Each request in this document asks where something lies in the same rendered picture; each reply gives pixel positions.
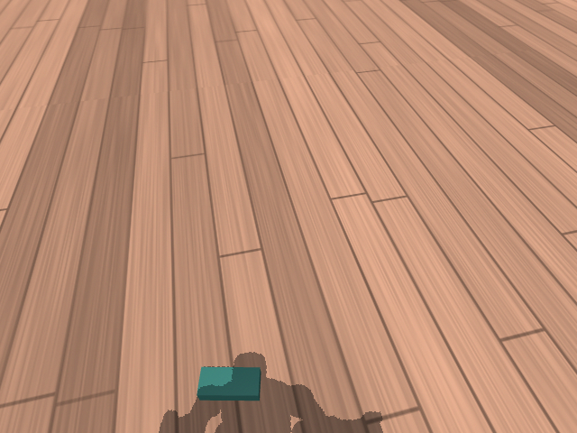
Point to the carton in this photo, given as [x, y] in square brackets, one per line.
[229, 384]

